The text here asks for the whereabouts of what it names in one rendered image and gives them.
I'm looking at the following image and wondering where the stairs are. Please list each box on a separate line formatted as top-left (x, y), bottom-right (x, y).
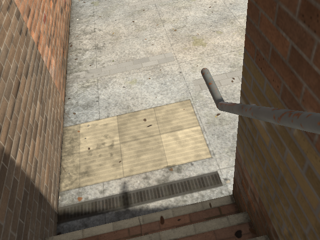
top-left (45, 194), bottom-right (270, 240)

